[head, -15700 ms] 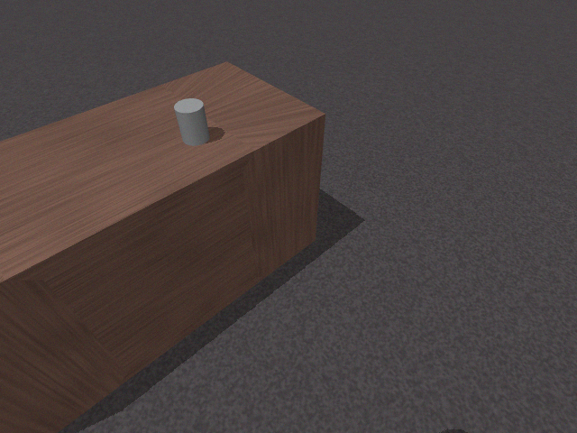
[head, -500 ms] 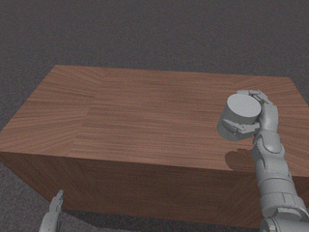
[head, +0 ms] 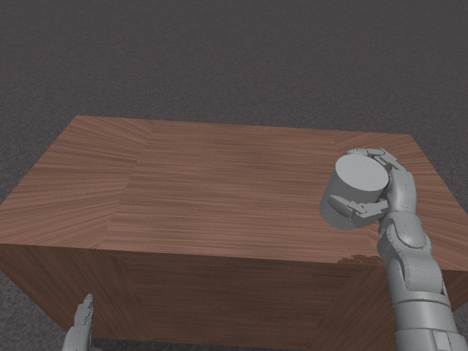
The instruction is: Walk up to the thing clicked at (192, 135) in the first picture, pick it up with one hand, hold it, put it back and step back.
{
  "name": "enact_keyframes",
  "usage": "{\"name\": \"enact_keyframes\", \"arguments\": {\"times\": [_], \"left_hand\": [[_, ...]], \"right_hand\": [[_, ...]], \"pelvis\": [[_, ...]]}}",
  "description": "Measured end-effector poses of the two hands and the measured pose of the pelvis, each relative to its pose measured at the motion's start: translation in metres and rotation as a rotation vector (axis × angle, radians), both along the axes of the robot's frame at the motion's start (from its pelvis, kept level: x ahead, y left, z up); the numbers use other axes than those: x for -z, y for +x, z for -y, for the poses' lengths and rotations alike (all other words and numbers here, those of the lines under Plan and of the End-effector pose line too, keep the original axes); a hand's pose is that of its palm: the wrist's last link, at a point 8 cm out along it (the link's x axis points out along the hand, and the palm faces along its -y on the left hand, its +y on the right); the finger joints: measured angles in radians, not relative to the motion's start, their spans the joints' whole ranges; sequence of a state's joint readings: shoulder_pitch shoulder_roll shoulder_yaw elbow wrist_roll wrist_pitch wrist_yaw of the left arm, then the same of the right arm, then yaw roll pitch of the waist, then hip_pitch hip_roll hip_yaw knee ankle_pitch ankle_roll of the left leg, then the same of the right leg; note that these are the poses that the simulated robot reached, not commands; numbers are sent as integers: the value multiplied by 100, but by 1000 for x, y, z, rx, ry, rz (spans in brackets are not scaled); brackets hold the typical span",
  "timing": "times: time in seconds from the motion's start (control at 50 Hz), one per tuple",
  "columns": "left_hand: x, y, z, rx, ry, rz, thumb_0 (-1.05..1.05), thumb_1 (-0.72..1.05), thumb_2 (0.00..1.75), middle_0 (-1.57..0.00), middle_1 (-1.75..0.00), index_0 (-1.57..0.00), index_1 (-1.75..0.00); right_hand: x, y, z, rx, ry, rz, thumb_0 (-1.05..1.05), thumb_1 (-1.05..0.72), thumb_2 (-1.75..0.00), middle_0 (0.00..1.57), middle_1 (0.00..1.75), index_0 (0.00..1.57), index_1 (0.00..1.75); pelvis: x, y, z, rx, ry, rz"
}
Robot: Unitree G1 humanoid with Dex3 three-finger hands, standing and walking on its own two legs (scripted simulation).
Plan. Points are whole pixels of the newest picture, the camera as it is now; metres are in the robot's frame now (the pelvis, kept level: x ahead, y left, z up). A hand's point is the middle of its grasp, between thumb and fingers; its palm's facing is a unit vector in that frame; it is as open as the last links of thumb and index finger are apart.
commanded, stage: lift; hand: right
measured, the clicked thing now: (350, 193) +0.37 -0.17 +0.13
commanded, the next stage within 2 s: hold in 0.18 s
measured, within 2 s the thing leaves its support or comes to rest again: neither
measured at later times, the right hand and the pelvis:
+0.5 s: hand (364, 188) +0.35 -0.18 +0.16, palm faces +0.21 +0.98 -0.02, open 11.1 cm; pelvis +0.01 +0.00 +0.00, yaw -1 degrees
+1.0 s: hand (372, 195) +0.33 -0.18 +0.17, palm faces +0.23 +0.97 -0.03, open 11.1 cm; pelvis +0.01 +0.00 +0.01, yaw -1 degrees
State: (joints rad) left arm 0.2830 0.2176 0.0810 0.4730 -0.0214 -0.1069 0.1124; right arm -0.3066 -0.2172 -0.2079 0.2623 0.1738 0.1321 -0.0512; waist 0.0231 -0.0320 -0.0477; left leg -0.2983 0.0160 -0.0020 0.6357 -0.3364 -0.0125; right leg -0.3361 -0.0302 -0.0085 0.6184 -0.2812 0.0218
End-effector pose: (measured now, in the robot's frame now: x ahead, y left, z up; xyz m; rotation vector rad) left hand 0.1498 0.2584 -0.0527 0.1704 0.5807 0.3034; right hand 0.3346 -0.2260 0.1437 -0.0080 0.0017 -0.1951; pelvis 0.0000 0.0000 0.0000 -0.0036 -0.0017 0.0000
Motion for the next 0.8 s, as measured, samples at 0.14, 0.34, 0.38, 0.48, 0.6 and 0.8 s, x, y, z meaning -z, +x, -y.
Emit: {"name": "enact_keyframes", "arguments": {"times": [0.14, 0.34, 0.38, 0.48, 0.6, 0.8], "left_hand": [[5, -6, -4, -7, 3, -33, -1, -54, 5, -4, -5, -4, -5], [-1, 9, 6, 11, -8, 12, -1, -54, 5, -5, -5, -5, -5], [-1, 11, 7, 11, -12, 17, -1, -54, 5, -5, -5, -5, -5], [5, 9, 1, -7, -15, -10, -1, -53, 5, -5, -5, -5, -5], [9, 7, -1, -8, -9, -38, -1, -53, 5, -5, -5, -5, -5], [2, 18, 4, 8, -18, 9, -1, -53, 5, -5, -6, -6, -5]], "right_hand": [[0, -6, -1, 0, 5, -19, 0, 54, -114, 62, 101, 66, 103], [-9, -15, -6, -7, 1, -13, 0, 54, -114, 62, 101, 66, 104], [-12, -16, -5, -4, 4, -9, 0, 54, -114, 62, 101, 66, 104], [-17, -18, 0, 16, -1, -14, 0, 54, -114, 62, 101, 66, 104], [-20, -20, 1, 19, -5, -13, 0, 54, -114, 61, 101, 66, 104], [-21, -30, -7, -14, -2, -22, 0, 54, -114, 62, 101, 66, 104]], "pelvis": [[-2, 0, -1, 1, -1, 6], [-4, 3, -1, 4, 1, 16], [-4, 5, -1, 7, 1, 18], [-5, 7, -1, 9, 1, 23], [-5, 7, -1, 10, -1, 26], [-7, 9, -1, 12, 1, 34]]}}
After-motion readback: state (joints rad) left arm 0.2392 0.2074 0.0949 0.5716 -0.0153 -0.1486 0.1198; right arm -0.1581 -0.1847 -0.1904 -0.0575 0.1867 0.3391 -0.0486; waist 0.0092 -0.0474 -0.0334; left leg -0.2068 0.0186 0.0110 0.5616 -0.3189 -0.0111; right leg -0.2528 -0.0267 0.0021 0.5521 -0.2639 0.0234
